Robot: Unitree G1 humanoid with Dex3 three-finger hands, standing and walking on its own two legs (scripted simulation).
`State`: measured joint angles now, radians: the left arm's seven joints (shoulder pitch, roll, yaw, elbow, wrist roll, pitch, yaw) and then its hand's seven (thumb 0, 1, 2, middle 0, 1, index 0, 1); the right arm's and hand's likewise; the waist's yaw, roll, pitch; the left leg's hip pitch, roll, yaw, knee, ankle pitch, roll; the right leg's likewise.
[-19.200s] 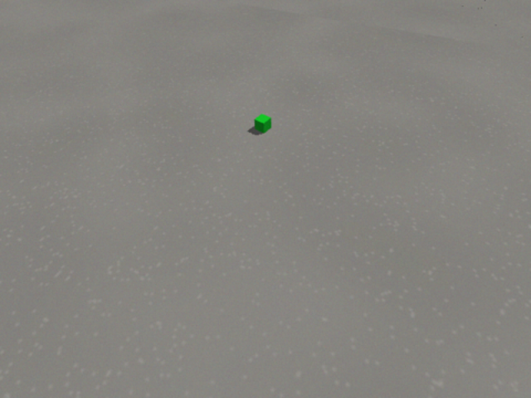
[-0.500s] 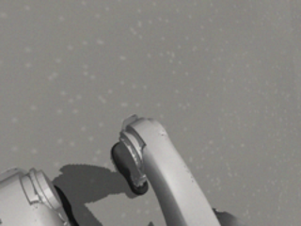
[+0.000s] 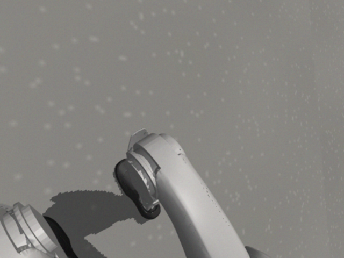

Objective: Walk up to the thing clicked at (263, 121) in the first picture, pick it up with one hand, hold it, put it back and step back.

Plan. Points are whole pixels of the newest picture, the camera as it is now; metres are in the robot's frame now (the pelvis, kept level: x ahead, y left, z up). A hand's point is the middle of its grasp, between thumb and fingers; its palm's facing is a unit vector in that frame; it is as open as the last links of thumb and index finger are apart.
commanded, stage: rest palm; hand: left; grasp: from above
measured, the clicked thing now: out of the picture +0.50 +0.34 -0.30
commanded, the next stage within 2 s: close in 1.26 s
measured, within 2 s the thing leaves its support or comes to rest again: neither
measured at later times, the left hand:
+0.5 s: hand out of the picture +0.48 +0.31 -0.27, palm faces -0.05 -0.43 -0.90, open 14.3 cm
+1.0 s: hand out of the picture +0.48 +0.32 -0.27, palm faces -0.05 -0.43 -0.90, open 14.3 cm
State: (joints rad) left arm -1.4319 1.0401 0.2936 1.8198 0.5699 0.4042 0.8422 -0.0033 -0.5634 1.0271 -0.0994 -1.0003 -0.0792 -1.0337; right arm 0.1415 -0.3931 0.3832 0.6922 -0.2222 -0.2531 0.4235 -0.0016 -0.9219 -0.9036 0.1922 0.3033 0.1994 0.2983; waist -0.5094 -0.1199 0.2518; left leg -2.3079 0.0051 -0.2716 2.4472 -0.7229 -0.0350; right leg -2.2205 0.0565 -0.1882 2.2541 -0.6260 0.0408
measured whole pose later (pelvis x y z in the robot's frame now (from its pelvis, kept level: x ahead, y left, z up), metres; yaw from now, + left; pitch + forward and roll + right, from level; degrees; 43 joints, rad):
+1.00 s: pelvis +0.00 +0.00 +0.00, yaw -1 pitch +31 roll -16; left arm -1.42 1.09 0.26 1.80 0.59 0.39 0.83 0.00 -0.59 1.11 -0.11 -0.97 -0.06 -1.03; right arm 0.13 -0.42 0.40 0.65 -0.21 -0.27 0.42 0.00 -0.92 -0.90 0.19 0.30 0.20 0.30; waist -0.52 -0.15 0.27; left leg -2.30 0.01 -0.29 2.46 -0.74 -0.03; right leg -2.20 0.06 -0.21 2.25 -0.63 0.05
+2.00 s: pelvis +0.00 +0.00 +0.00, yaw -1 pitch +32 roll -16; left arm -1.42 1.08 0.25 1.78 0.59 0.39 0.82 0.00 -0.22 1.03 -0.36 -0.84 -0.33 -0.90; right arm 0.13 -0.42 0.40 0.64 -0.22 -0.27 0.41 0.00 -0.90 -0.90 0.19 0.30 0.20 0.30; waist -0.51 -0.14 0.27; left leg -2.29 0.01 -0.29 2.45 -0.74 -0.03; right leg -2.20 0.06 -0.20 2.24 -0.63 0.04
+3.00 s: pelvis +0.00 +0.00 +0.01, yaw -1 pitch +31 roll -16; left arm -1.42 1.08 0.25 1.80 0.59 0.39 0.83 0.01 -0.05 0.81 -0.54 -0.66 -0.51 -0.71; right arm 0.13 -0.42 0.39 0.65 -0.23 -0.29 0.41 0.00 -0.89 -0.89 0.19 0.30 0.20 0.30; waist -0.52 -0.14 0.27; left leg -2.29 0.01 -0.29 2.44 -0.73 -0.03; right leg -2.19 0.06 -0.20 2.24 -0.63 0.04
